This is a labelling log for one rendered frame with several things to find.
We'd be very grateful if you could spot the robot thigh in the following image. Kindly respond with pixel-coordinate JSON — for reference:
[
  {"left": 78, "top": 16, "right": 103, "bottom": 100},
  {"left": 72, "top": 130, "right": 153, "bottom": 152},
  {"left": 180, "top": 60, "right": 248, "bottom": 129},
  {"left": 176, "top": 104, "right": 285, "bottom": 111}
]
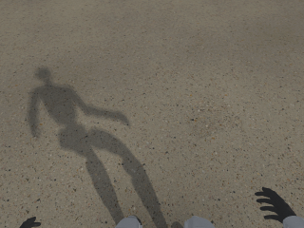
[
  {"left": 183, "top": 217, "right": 215, "bottom": 228},
  {"left": 115, "top": 218, "right": 143, "bottom": 228}
]

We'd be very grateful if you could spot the robot right hand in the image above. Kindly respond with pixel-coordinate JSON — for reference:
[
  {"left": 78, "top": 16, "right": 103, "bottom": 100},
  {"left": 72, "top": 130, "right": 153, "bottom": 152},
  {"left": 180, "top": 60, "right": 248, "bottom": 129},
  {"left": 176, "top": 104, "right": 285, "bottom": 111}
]
[{"left": 255, "top": 187, "right": 296, "bottom": 223}]

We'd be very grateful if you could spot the robot right thigh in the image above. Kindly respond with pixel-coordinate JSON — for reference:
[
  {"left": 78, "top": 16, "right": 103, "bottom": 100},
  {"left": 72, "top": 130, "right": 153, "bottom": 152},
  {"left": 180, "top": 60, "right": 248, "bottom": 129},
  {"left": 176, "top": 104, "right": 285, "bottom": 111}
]
[{"left": 183, "top": 217, "right": 215, "bottom": 228}]

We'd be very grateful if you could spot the robot left thigh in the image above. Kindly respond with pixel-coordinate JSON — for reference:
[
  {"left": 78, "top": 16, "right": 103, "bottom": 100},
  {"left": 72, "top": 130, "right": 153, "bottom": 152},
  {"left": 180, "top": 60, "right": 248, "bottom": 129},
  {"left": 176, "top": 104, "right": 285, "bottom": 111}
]
[{"left": 115, "top": 218, "right": 143, "bottom": 228}]

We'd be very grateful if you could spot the robot left hand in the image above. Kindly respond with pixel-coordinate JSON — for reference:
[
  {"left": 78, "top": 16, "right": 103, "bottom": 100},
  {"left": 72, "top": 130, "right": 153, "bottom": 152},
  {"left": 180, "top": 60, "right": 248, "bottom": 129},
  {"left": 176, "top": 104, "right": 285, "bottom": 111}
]
[{"left": 19, "top": 217, "right": 42, "bottom": 228}]

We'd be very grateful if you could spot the right robot forearm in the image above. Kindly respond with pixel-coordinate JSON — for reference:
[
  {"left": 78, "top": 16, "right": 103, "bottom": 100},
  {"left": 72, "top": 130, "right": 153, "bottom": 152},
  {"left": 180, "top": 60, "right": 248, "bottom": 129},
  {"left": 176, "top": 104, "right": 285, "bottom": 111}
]
[{"left": 282, "top": 216, "right": 304, "bottom": 228}]

